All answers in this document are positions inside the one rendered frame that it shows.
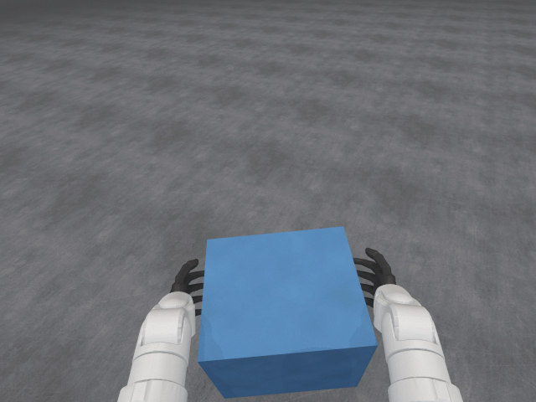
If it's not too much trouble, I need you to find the left robot hand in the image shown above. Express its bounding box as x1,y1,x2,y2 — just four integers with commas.
170,259,204,316

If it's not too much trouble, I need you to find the right robot hand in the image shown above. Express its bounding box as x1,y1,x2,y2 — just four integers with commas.
353,248,396,308

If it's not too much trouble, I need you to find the carton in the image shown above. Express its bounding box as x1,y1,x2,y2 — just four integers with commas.
198,227,378,399

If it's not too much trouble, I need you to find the robot left forearm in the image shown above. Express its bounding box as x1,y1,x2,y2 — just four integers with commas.
117,291,196,402

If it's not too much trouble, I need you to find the robot right forearm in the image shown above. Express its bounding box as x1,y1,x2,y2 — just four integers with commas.
374,284,463,402

